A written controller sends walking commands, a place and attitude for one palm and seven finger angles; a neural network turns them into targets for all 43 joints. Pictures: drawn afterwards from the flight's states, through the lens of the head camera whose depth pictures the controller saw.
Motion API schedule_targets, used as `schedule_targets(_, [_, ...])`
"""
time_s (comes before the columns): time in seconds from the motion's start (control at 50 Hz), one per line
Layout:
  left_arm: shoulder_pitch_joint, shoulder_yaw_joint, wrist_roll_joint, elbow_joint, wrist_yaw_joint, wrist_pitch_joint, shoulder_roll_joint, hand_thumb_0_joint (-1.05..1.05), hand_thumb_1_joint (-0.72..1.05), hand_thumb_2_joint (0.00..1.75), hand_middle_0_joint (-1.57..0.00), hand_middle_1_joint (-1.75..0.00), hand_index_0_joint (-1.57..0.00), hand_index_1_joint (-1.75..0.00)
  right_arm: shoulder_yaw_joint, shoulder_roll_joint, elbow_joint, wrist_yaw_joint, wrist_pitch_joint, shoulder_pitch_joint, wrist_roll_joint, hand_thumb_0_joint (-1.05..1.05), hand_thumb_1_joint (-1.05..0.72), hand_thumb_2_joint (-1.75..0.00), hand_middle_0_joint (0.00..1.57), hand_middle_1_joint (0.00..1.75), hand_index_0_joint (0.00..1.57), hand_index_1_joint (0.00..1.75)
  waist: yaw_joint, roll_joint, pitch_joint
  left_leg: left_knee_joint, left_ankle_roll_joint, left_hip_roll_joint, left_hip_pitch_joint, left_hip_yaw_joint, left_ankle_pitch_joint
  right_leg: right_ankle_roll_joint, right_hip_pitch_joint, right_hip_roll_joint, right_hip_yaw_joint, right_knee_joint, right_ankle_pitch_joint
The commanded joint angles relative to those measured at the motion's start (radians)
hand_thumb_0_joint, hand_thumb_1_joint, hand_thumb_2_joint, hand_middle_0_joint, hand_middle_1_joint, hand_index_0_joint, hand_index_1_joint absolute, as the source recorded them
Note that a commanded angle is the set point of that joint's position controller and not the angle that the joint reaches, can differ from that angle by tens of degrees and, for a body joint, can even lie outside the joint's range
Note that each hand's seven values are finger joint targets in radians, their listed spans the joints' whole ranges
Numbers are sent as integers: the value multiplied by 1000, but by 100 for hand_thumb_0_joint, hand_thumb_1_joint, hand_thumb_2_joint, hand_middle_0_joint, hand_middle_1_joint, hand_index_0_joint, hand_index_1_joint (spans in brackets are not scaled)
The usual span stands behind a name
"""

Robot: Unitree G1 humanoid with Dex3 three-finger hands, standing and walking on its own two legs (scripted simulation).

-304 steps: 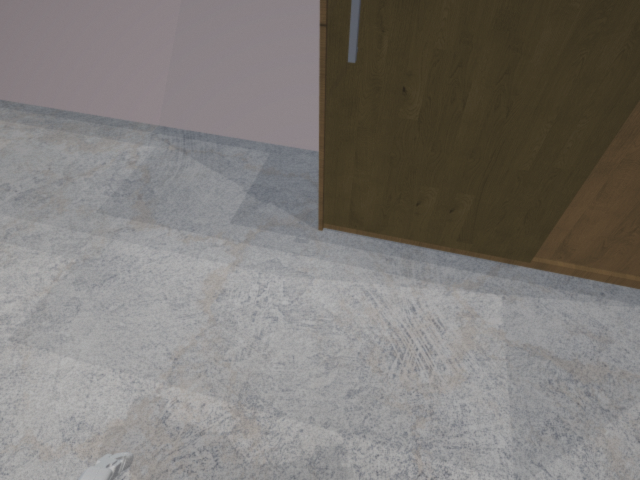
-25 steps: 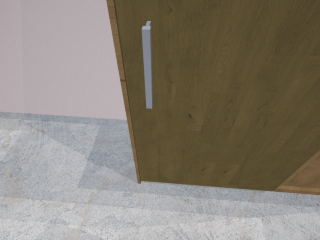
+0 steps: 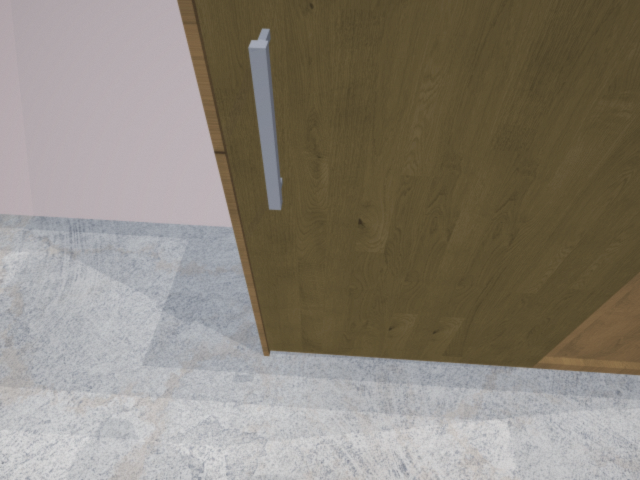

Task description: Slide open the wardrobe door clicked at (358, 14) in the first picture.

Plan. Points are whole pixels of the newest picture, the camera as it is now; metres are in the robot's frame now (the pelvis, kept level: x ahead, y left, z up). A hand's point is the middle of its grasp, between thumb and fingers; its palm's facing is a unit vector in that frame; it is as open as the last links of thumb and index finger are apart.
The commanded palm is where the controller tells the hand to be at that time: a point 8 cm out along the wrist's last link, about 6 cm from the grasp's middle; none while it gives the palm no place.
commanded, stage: look again from close up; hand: left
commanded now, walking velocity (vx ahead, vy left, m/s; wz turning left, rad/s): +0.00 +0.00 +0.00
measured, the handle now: (270, 131) +0.55 +0.11 +0.14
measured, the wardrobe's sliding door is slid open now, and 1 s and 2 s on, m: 0.00 0.00 0.00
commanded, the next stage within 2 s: shuffle to correct the standing spot in 1.16 s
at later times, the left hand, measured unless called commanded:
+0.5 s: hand out of the picture +0.00 +0.13 -0.17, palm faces +0.05 -0.98 -0.19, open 7.3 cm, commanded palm none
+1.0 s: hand out of the picture -0.01 +0.14 -0.17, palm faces +0.06 -0.98 -0.20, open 7.4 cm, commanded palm none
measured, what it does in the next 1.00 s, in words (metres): stands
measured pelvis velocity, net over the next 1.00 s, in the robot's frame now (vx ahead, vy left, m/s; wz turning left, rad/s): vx -0.01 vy -0.04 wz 0.03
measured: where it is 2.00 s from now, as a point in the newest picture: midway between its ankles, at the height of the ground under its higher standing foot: outside the picture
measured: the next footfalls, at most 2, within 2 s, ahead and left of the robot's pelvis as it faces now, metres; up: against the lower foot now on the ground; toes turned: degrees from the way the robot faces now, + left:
right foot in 1.86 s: +0.19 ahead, -0.13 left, +0.00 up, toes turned -3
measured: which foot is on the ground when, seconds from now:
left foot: down 0.00-1.00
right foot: down 0.00-1.00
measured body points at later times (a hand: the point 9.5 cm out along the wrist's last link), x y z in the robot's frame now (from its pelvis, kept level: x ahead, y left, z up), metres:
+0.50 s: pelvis +0.00 -0.04 +0.00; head +0.01 -0.04 +0.45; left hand +0.00 +0.19 -0.16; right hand +0.02 -0.26 -0.16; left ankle -0.02 +0.09 -0.74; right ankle -0.01 -0.16 -0.74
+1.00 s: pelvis -0.01 -0.04 +0.00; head +0.01 -0.04 +0.45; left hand -0.01 +0.19 -0.15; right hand +0.00 -0.27 -0.16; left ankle -0.02 +0.09 -0.74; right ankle -0.01 -0.16 -0.74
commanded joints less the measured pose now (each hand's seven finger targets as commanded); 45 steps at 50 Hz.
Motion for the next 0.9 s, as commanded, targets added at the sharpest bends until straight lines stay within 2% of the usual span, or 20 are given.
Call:
schedule_targets(0.0, [71, 17, -1, -21, 5, -23, 106, 0, 90, 90, -20, -30, -20, -30, -23, -100, -33, -12, -14, 48, 1, 0, -90, -90, 20, 30, 20, 30, 9, -9, -6, -97, 6, 106, -27, -106, 212, -76, 11, -21, 31, -60, 192])
schedule_targets(0.06, [72, 17, -2, -17, 5, -23, 100, 0, 90, 90, -20, -30, -20, -30, -23, -93, -27, -12, -13, 45, 1, 0, -90, -90, 20, 30, 20, 30, 7, -2, 1, -103, 1, 107, -24, -103, 199, -78, -3, -20, 35, -66, 181])
schedule_targets(0.2, [75, 16, 1, -10, 4, -32, 107, 0, 90, 90, -20, -30, -20, -30, -24, -92, -21, -12, -9, 31, 1, 0, -90, -90, 20, 30, 20, 30, 6, -31, 3, -89, -7, 106, -15, -95, 197, -84, -4, -26, 45, -86, 222])
schedule_targets(0.28, [73, 18, -3, -10, 3, -33, 111, 0, 90, 90, -20, -30, -20, -30, -22, -98, -17, -12, -11, 24, 0, 0, -90, -90, 20, 30, 20, 30, 8, -15, -18, -92, -11, 109, -3, -95, 212, -87, 4, -27, 44, -86, 227])
schedule_targets(0.42, [67, 22, -2, -12, 2, -37, 125, 0, 90, 90, -20, -30, -20, -30, -23, -104, -14, -13, -11, 14, 0, 0, -90, -90, 20, 30, 20, 30, 12, -10, -7, -89, -17, 110, -15, -93, 217, -92, 19, -29, 40, -97, 247])
schedule_targets(0.58, [55, 26, -4, -18, -1, -36, 132, 0, 90, 90, -20, -30, -20, -30, -23, -107, -11, -12, -8, 9, -2, 0, -90, -90, 20, 30, 20, 30, 13, -14, 9, -102, -23, 108, -26, -99, 177, -96, 6, -26, 43, -122, 169])
schedule_targets(0.64, [47, 29, -4, -22, -2, -36, 138, 0, 90, 90, -20, -30, -20, -30, -22, -113, -10, -12, -10, 13, -2, 0, -90, -90, 20, 30, 20, 30, 13, 5, -2, -105, -23, 111, -27, -103, 189, -96, 18, -24, 37, -118, 167])
schedule_targets(0.88, [40, 32, -4, -25, -5, -38, 145, 0, 90, 90, -20, -30, -20, -30, -25, -120, -9, -10, -10, 12, -3, 0, -90, -90, 20, 30, 20, 30, 13, -13, 0, -114, -26, 112, -31, -106, 169, -99, 9, -23, 41, -135, 124])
